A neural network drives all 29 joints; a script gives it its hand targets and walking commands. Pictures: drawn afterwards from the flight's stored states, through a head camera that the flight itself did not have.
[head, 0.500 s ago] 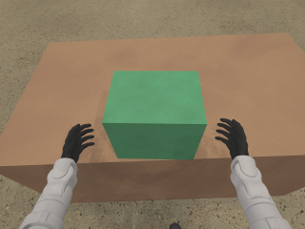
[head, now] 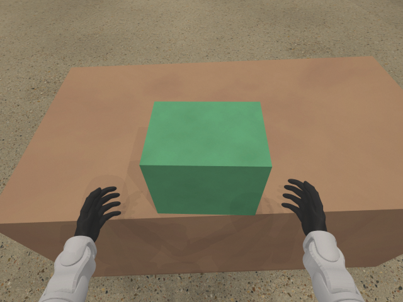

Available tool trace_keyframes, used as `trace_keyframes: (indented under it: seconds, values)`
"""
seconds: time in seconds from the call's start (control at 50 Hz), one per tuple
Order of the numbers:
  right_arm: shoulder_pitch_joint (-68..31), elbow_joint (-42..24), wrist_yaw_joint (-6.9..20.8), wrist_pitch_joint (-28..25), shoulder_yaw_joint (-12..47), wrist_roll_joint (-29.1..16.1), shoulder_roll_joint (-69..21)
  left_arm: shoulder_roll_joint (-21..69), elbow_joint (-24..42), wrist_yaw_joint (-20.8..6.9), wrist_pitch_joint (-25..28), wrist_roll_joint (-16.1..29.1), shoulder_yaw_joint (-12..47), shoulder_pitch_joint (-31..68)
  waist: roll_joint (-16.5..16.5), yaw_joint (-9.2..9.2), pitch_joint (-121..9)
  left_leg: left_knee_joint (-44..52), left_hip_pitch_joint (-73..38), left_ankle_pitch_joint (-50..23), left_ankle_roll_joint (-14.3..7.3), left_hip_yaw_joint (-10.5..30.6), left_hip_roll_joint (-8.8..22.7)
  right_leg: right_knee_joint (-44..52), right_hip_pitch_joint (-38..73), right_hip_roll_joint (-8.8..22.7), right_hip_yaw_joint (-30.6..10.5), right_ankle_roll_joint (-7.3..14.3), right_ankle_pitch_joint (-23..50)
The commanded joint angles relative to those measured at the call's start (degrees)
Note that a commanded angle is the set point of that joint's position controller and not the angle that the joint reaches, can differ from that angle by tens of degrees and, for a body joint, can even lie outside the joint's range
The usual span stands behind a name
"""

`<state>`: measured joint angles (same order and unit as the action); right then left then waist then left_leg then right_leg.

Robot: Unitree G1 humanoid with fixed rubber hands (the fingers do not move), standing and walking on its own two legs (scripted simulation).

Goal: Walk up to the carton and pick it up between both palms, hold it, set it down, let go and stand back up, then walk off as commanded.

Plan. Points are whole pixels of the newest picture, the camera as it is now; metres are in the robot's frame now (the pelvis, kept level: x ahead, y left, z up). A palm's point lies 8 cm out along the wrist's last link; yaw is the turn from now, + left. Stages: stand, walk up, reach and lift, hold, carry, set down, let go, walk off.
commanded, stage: set down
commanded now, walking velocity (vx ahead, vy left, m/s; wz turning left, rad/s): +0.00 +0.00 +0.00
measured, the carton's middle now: (206, 160) +0.47 -0.02 -0.02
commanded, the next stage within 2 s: let go in 1.80 s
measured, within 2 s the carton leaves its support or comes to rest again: neither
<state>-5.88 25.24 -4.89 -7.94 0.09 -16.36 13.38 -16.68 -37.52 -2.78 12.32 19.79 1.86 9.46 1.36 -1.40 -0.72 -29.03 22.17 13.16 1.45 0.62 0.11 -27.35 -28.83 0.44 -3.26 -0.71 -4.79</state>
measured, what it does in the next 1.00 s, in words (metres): stands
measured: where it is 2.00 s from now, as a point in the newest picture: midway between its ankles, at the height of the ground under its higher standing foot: outside the picture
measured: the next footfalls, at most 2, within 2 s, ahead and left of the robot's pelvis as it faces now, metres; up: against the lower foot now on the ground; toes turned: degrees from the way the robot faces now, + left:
none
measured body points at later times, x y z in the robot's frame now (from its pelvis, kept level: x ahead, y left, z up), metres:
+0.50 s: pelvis +0.01 +0.00 +0.00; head +0.03 -0.02 +0.45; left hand +0.25 +0.24 -0.02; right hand +0.25 -0.23 -0.01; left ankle +0.01 +0.14 -0.73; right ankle +0.09 -0.12 -0.73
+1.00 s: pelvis +0.02 +0.00 +0.00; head +0.04 -0.01 +0.45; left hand +0.24 +0.23 -0.04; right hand +0.24 -0.22 -0.05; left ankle +0.01 +0.14 -0.73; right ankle +0.09 -0.12 -0.73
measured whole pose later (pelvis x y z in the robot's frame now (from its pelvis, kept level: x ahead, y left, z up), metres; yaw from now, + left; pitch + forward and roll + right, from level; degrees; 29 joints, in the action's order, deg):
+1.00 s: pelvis +0.02 +0.00 +0.00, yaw -1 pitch -1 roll +0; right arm 4.6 29.4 -2.1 -7.9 0.1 -8.8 10.8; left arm -15.9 -30.5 -0.1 4.7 13.8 1.9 -5.8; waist 1.3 -1.4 3.5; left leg -29.0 11.5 16.2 1.5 0.6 1.4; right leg -27.3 -18.4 -0.8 -3.2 -0.6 -7.6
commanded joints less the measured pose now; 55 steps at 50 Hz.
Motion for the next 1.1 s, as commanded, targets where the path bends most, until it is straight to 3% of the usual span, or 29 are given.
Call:
trace_keyframes:
  seconds: [0.0,0.3,0.46,0.7,0.88,1.08]
  values:
    - [-5.6,-13.3,0.5,-3.9,-7.5,4.1,3.6,-14.2,18.8,0.8,2.7,0.7,-2.9,8.3,-3.6,0.32,-21.5,10.5,0.2,4.3,-0.5,-0.3,-0.9,3.1,33.8,-1.9,0.7,1.3,-5.1]
    - [5.3,-17.6,1.7,-4.1,-8.0,4.1,2.4,-12.7,26.7,2.6,2.6,0.2,-1.0,-4.9,-0.7,0.78,-14.7,12.3,0.1,7.6,-0.3,0.2,0.5,2.3,37.1,-2.4,0.7,1.2,-5.6]
    - [7.6,-15.2,2.2,-4.1,-7.8,5.8,1.8,-11.3,25.1,3.1,1.4,-2.3,-0.8,-9.2,0.9,1.46,-10.3,13.7,1.5,9.6,-0.1,0.2,1.3,2.1,39.0,-3.3,1.2,1.0,-6.2]
    - [8.4,-10.3,2.0,-3.8,-7.1,9.1,-0.1,-9.9,21.3,2.9,-2.0,-5.3,-1.8,-10.4,0.8,2.23,-7.7,14.6,1.3,9.9,-0.4,-0.6,0.9,3.5,40.4,-2.9,1.6,1.0,-7.6]
    - [8.1,-8.2,2.6,-4.3,-7.2,10.6,0.3,-8.3,21.1,3.3,-4.8,-7.6,-2.0,-11.5,0.9,2.83,-7.0,15.0,0.1,7.6,-0.1,-1.0,0.9,4.1,39.7,-3.3,2.7,1.3,-6.5]
    - [10.5,-5.2,3.6,-5.5,-6.2,11.5,1.6,-6.9,21.9,4.1,-7.8,-10.2,-2.4,-14.1,0.0,3.64,-7.3,12.9,-5.4,-0.1,1.0,-2.2,0.0,5.3,37.2,-2.8,3.2,1.7,-2.7]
